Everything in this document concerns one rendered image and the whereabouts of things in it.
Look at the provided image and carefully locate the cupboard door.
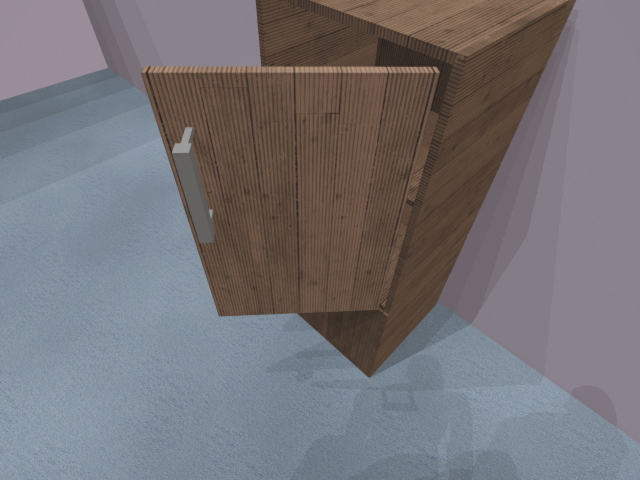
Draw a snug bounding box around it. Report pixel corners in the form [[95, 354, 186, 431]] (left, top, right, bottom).
[[141, 66, 440, 316]]

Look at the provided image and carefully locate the handle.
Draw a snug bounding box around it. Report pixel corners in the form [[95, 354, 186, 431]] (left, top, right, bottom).
[[172, 127, 215, 243]]

